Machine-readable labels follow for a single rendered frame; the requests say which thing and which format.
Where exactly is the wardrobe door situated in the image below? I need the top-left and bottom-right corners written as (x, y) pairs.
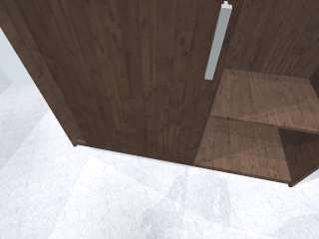
top-left (13, 0), bottom-right (246, 165)
top-left (0, 0), bottom-right (84, 140)

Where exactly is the handle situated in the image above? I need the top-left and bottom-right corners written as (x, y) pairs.
top-left (204, 1), bottom-right (232, 80)

